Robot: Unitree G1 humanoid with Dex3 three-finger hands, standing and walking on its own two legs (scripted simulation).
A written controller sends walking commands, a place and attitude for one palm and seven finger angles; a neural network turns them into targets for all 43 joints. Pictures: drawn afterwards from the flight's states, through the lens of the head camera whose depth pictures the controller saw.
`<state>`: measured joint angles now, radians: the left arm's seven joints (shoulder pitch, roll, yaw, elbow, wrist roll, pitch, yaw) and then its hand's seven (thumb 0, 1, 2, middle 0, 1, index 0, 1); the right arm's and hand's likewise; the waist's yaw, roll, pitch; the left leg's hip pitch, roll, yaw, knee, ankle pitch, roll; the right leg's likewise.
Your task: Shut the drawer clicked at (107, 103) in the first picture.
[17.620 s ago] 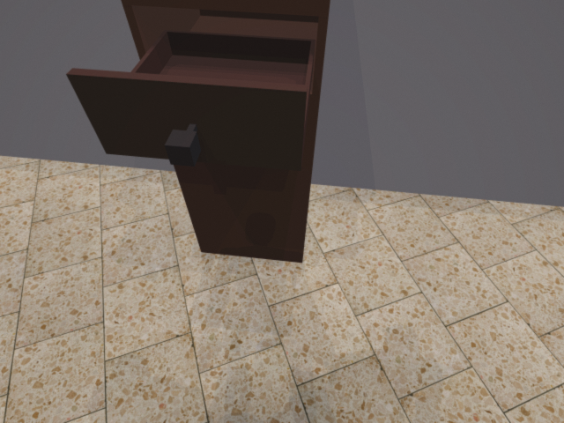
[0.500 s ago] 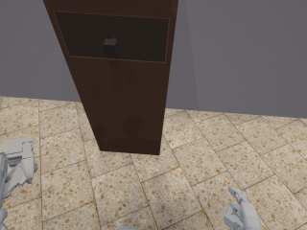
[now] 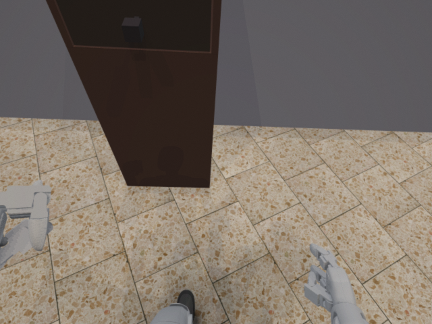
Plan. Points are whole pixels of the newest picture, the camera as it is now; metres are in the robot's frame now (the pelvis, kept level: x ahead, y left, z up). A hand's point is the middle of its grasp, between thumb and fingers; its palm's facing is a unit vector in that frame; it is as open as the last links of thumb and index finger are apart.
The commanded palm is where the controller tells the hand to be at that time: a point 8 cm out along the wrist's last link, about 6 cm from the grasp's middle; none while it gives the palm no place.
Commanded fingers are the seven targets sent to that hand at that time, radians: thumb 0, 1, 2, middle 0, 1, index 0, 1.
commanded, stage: step back with the hand held close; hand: left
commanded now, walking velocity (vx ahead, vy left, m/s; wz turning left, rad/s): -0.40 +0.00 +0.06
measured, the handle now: (134, 26) +0.76 +0.26 +0.12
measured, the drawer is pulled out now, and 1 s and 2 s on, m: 0.00 0.00 0.00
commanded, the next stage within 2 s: stop stepping back and stand still in 0.16 s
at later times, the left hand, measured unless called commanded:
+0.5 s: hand out of the picture +0.06 +0.24 +0.19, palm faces +0.29 -0.81 -0.51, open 3.3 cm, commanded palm +0.02 +0.29 +0.19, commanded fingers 0.00 0.90 0.90 -1.40 -1.60 -1.40 -1.60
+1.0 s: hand out of the picture +0.01 +0.27 +0.18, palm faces +0.43 -0.77 -0.47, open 3.2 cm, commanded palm -0.04 +0.30 +0.19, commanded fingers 0.00 0.90 0.90 -1.40 -1.60 -1.40 -1.60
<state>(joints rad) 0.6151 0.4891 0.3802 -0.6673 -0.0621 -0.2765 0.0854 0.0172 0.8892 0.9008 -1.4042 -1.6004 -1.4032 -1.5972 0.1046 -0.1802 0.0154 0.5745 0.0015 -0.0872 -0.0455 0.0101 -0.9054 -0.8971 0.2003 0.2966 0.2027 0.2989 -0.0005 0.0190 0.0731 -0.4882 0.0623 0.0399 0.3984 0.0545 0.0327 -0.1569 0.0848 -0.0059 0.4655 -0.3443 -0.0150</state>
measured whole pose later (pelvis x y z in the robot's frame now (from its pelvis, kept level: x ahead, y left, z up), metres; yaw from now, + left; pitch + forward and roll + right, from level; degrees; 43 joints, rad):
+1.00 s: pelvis -0.16 +0.02 +0.00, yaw +3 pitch -1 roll +0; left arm 0.62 0.40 0.38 -0.55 -0.02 -0.22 0.13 0.01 0.89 0.90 -1.41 -1.60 -1.41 -1.60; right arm 0.26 -0.19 0.01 0.67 0.00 -0.09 -0.06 0.01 -0.91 -0.90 0.20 0.30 0.20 0.30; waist 0.00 0.00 -0.03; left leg -0.45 0.02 0.02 1.04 -0.38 0.01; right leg -0.30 0.02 -0.11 0.55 -0.24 -0.08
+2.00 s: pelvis -0.16 +0.04 +0.01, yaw +8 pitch -2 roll +0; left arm 0.25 0.15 0.01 1.14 0.01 0.00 0.02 0.01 0.91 0.90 -0.22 -0.33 -0.22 -0.32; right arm 0.31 -0.13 0.00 1.11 -0.02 0.01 -0.03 0.00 -0.91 -0.90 0.20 0.30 0.20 0.30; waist -0.01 0.02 0.04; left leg -0.16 -0.03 0.02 0.41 -0.21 0.03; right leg -0.21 0.02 -0.02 0.40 -0.15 -0.03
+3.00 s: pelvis -0.14 +0.02 +0.02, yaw +8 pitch -2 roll +0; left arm 0.17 0.21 0.02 1.15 0.01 -0.01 0.02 0.01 0.91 0.90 -0.20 -0.30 -0.20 -0.30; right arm 0.23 -0.22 -0.01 1.12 -0.02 0.01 -0.03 0.00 -0.91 -0.90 0.20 0.30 0.20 0.30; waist -0.01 0.03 0.06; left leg -0.11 0.00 0.01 0.36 -0.22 0.00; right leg -0.16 0.05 -0.02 0.36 -0.16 -0.06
